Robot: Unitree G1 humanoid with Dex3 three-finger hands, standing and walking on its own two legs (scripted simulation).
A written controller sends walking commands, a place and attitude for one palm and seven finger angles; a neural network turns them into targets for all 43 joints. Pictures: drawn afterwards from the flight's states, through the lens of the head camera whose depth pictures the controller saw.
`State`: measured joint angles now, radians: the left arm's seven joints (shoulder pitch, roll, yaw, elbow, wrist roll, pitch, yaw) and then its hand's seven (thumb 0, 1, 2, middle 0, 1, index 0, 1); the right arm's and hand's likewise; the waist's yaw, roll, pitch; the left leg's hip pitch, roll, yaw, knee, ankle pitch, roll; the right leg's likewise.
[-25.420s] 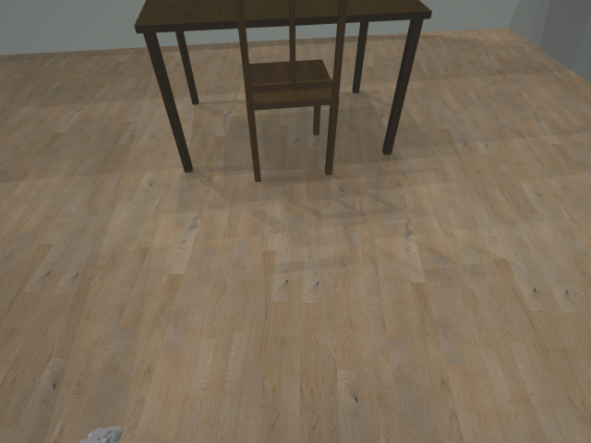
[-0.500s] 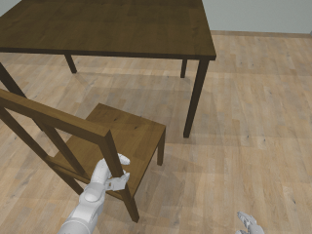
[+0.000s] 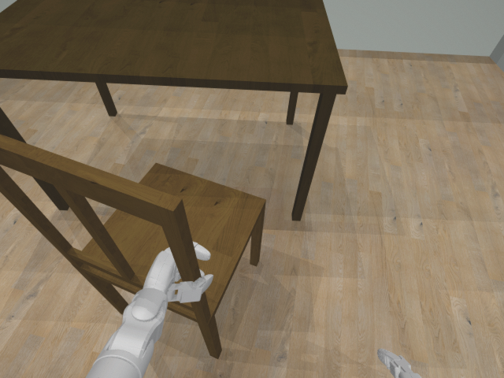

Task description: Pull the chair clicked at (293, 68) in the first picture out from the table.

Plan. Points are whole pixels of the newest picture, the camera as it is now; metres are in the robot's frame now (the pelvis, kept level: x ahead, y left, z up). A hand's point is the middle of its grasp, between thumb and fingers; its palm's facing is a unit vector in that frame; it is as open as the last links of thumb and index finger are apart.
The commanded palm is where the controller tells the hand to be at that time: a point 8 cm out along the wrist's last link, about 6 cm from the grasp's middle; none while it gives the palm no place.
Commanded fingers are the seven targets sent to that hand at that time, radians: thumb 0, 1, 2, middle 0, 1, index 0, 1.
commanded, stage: open the thumb and straighten the fingers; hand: left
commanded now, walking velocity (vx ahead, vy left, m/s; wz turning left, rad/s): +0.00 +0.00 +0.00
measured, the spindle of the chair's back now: (103, 239) +0.38 +0.29 -0.06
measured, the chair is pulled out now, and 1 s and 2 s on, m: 0.41 0.41 0.41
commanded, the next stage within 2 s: draw the fingers out of the gap in 0.58 s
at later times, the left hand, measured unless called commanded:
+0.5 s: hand (188, 276) +0.31 +0.11 -0.06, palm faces -0.16 -0.97 -0.17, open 16.4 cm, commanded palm +0.28 +0.17 -0.04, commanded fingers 0.00 -0.55 0.20 0.00 0.00 0.00 0.00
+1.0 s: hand (185, 308) +0.25 +0.11 -0.07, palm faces -0.14 -0.98 -0.16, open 17.5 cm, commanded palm +0.23 +0.17 -0.04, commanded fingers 0.00 -0.55 0.20 0.00 0.00 0.00 0.00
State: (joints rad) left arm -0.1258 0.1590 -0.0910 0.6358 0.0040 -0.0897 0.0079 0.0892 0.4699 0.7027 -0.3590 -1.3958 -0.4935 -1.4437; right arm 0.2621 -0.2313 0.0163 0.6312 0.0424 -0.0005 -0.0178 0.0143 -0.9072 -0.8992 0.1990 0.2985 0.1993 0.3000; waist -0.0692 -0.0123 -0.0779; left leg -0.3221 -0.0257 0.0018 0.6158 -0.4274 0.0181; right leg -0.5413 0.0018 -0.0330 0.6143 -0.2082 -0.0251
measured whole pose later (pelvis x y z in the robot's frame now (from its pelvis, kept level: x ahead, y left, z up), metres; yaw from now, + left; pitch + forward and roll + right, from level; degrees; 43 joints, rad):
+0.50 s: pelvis -0.02 +0.01 -0.03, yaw +1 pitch +13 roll +1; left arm -0.24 0.17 -0.03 0.59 -0.02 0.05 -0.05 -0.01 -0.52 0.21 -0.14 -0.40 -0.14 -0.40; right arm 0.27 -0.25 0.03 0.58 0.04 -0.03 -0.01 0.02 -0.91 -0.90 0.20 0.30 0.20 0.30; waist -0.06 0.04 -0.13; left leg -0.58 -0.06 0.01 0.87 -0.51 0.03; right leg -0.79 -0.03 -0.02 0.84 -0.27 -0.01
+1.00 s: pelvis -0.01 -0.01 -0.03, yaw +2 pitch +13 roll +1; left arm 0.07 0.18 -0.07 0.30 -0.02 0.07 -0.05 -0.01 -0.53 0.21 0.00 0.00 0.00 0.00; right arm 0.26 -0.27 0.02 0.53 0.04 -0.07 -0.02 0.02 -0.91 -0.90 0.20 0.30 0.20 0.30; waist -0.05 0.04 -0.15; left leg -0.57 -0.04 -0.02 0.87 -0.53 0.01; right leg -0.78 -0.02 -0.05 0.85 -0.30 -0.03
